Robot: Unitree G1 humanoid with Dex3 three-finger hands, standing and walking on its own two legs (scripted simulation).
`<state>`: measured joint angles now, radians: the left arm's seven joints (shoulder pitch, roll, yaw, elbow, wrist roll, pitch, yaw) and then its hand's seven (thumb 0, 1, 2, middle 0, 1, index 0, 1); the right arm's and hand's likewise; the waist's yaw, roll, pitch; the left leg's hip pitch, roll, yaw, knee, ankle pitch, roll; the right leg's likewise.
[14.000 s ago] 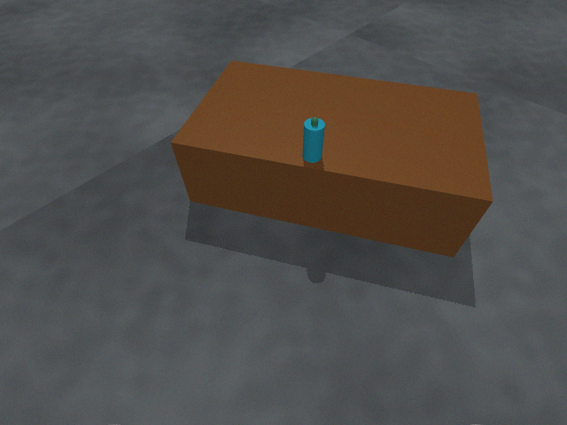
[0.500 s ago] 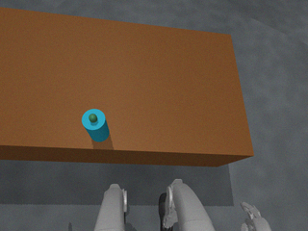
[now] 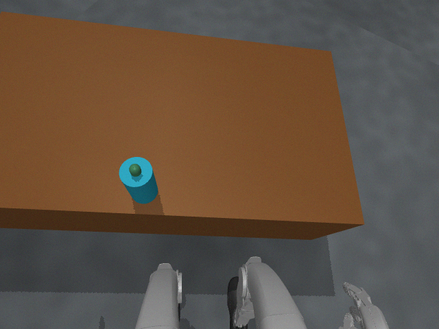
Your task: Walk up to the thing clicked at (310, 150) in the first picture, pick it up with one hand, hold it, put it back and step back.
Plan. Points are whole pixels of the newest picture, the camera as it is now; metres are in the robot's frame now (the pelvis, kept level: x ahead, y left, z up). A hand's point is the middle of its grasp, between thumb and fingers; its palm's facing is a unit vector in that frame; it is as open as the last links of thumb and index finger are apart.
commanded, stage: approach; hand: left
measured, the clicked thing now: (139, 180) +0.42 +0.17 -0.22
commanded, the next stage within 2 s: close in in 0.56 s
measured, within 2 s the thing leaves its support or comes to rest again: neither
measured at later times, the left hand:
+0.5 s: hand (60, 173) +0.41 +0.31 -0.13, palm faces +0.07 -1.00 +0.07, open 17.8 cm
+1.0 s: hand (124, 174) +0.44 +0.21 -0.21, palm faces +0.09 -1.00 +0.00, open 17.7 cm
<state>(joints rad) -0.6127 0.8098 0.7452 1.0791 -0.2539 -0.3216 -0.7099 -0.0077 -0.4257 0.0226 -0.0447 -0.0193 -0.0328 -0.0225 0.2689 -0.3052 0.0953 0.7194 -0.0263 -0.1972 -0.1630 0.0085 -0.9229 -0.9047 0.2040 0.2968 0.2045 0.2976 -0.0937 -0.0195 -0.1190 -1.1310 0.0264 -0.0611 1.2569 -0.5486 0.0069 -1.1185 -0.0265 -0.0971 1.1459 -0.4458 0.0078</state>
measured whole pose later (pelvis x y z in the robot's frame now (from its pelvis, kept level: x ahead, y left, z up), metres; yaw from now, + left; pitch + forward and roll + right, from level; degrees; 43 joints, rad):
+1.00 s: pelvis -0.07 -0.01 -0.23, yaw -1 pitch +34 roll -3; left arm -0.81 0.47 0.53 1.02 -0.10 -0.54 -0.29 -0.01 -0.61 0.02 -0.04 -0.08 -0.05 -0.07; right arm 0.20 -0.27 0.05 0.74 -0.09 -0.13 -0.01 0.01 -0.92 -0.90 0.20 0.30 0.20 0.30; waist -0.14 0.02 -0.15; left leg -1.99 0.00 -0.05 2.09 -0.69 0.00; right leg -2.01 -0.06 -0.05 2.00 -0.58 -0.01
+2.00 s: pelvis -0.07 -0.01 -0.23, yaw +0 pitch +34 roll -3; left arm -0.82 0.38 0.37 1.07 -0.07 -0.63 -0.13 0.01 -0.58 0.21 -0.40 -0.34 -0.41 -0.33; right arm 0.17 -0.29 0.02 0.69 -0.06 -0.02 0.04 0.01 -0.93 -0.90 0.20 0.30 0.20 0.30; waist -0.13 0.00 -0.16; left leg -1.96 -0.01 -0.04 2.06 -0.69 0.01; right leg -1.99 -0.07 -0.04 1.99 -0.59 0.00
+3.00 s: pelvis -0.08 +0.00 -0.25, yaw -1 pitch +33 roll -4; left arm -0.98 0.48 0.42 1.21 -0.04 -0.62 -0.14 0.13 -0.58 0.63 -0.94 -0.90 -0.84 -0.82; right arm 0.17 -0.29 0.07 0.66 -0.06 0.02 0.05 0.01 -0.90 -0.89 0.20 0.29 0.20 0.29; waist -0.16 -0.01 -0.15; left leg -2.05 -0.02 -0.04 2.13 -0.67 0.02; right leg -2.06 -0.07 -0.04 2.04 -0.56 0.01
